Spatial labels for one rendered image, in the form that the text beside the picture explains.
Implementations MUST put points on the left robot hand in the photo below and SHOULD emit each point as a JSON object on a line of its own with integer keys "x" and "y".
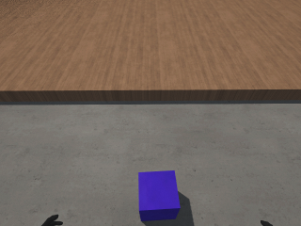
{"x": 51, "y": 221}

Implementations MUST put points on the carton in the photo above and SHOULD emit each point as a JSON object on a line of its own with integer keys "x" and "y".
{"x": 158, "y": 197}

